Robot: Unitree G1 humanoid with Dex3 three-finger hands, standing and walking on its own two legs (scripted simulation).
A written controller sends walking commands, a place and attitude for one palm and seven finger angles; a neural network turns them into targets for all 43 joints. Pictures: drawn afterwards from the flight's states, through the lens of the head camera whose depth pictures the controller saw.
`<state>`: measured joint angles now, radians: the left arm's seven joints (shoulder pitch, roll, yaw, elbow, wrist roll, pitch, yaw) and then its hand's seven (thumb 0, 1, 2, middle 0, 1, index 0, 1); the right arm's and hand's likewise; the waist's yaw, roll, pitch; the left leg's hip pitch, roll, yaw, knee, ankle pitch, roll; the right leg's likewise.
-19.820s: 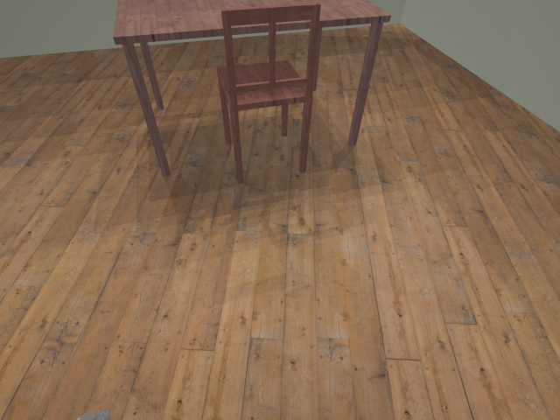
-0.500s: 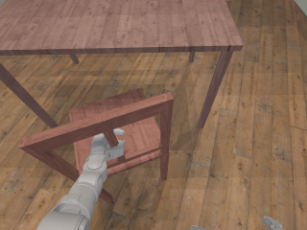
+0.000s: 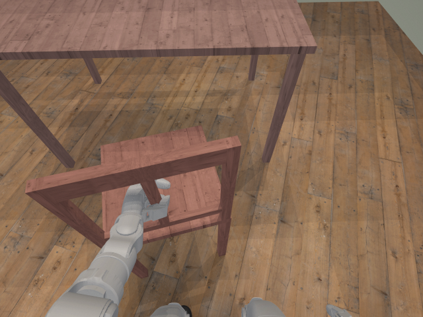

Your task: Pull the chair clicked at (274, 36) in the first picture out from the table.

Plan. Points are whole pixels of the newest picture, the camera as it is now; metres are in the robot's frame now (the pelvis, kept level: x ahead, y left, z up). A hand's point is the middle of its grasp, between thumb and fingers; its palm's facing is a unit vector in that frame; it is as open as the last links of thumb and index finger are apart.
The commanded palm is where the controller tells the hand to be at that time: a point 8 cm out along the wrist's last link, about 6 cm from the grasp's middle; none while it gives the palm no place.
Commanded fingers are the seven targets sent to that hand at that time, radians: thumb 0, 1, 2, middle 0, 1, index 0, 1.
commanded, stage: step backward, pulling the chair out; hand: left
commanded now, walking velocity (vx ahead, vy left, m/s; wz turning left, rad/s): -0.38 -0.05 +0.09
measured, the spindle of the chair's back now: (156, 202) +0.36 +0.14 -0.09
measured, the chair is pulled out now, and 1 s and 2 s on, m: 0.39 0.60 0.61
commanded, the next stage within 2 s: stop walking, hand still on the chair in 0.42 s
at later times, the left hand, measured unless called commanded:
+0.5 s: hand (160, 268) +0.21 +0.11 -0.06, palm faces -0.06 -0.99 -0.14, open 5.6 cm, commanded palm +0.20 +0.16 -0.07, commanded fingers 0.00 0.90 0.90 -0.50 -1.45 -0.50 -1.45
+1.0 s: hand out of the picture +0.12 +0.12 -0.06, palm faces -0.07 -0.99 -0.15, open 5.6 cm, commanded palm +0.11 +0.17 -0.06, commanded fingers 0.00 0.90 0.90 -0.50 -1.45 -0.50 -1.45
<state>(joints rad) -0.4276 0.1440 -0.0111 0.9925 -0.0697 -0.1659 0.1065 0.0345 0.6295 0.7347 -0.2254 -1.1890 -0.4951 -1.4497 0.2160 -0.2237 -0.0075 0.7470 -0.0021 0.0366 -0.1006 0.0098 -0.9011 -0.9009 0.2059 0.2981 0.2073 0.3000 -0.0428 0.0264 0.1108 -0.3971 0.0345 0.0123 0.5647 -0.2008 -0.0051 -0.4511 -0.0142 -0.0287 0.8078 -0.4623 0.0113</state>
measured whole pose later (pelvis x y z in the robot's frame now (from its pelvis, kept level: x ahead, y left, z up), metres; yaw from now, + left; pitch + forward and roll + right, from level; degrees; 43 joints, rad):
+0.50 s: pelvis -0.12 +0.02 +0.00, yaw +6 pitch +3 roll +3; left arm -0.48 0.04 -0.10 0.98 -0.04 -0.12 0.10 0.05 0.64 0.73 -0.19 -1.20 -0.49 -1.45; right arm 0.17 -0.31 -0.03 0.72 0.03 0.03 -0.14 0.01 -0.90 -0.90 0.20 0.30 0.20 0.30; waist -0.06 -0.01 0.10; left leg -0.16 0.04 0.05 0.43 -0.33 -0.08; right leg -0.49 -0.14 -0.07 0.55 -0.11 0.03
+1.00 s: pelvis -0.16 +0.03 +0.01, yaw +3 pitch -1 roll +1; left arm -0.21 0.06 -0.11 0.86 -0.04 -0.14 0.08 0.07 0.63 0.78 -0.21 -1.19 -0.49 -1.45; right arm 0.27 -0.25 -0.01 0.73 0.02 0.01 -0.11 0.01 -0.90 -0.90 0.21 0.30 0.21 0.30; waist -0.05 0.03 0.05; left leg -0.15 0.07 0.09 0.47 -0.30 -0.05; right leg -0.34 -0.04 -0.05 0.49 -0.14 -0.01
